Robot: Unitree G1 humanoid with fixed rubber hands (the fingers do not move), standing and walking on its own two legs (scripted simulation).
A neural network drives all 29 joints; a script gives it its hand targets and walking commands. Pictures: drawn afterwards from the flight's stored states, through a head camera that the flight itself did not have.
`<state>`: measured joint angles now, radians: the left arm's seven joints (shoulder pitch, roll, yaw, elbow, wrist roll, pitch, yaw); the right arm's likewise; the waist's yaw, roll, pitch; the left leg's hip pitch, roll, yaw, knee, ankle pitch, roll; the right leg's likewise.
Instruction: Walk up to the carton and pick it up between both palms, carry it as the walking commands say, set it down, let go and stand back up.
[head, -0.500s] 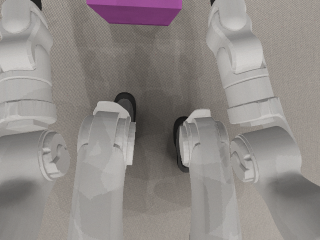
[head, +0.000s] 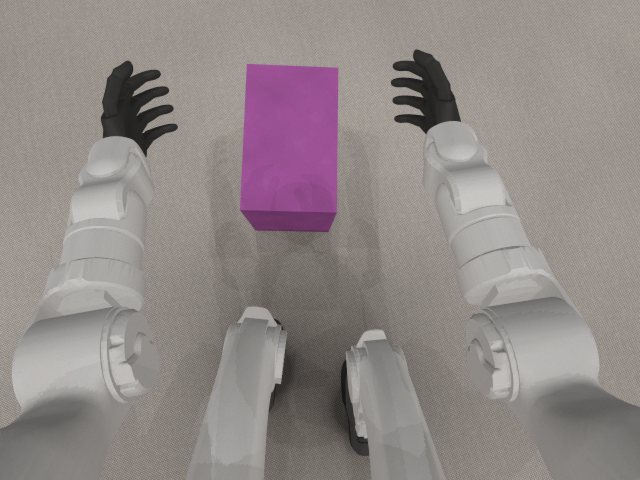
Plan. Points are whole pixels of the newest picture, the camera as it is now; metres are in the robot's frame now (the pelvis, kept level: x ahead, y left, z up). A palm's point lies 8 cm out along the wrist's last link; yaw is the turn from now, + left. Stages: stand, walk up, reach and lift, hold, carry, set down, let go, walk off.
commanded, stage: set down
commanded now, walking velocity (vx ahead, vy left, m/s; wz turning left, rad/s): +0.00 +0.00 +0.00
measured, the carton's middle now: (292, 157) +0.60 +0.10 -0.44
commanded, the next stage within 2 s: let go in 0.40 s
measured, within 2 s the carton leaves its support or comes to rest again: neither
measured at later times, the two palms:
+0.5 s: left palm (29, 105) +0.45 +0.29 +0.04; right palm (499, 83) +0.52 -0.10 +0.04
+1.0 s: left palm out of the picture +0.31 +0.25 +0.12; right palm out of the picture +0.36 -0.17 +0.11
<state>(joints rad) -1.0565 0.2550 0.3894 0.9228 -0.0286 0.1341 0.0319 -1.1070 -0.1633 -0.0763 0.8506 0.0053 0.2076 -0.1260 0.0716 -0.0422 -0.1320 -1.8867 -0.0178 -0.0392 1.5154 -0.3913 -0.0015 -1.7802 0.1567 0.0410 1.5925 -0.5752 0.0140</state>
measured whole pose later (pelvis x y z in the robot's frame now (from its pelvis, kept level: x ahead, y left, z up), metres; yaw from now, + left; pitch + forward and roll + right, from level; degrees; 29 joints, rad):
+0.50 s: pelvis +0.04 +0.00 +0.12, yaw +1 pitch +44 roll -3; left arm -0.84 0.21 0.45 0.80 0.06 0.13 -0.06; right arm -0.87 -0.14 -0.16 0.80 -0.07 0.20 -0.09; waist 0.08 -0.04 -0.22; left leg -1.51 -0.02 -0.08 1.00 -0.26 -0.01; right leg -1.40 0.13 0.04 1.04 -0.41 0.00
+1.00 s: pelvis +0.08 -0.01 +0.19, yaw +5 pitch +24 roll -1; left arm -0.12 0.16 0.15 0.55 0.07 0.05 -0.11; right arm -0.08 -0.09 -0.12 0.50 -0.08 0.08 -0.07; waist 0.08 0.00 -0.19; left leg -0.89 -0.02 -0.10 0.66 -0.20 -0.02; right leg -0.77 0.10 0.04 0.68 -0.34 -0.03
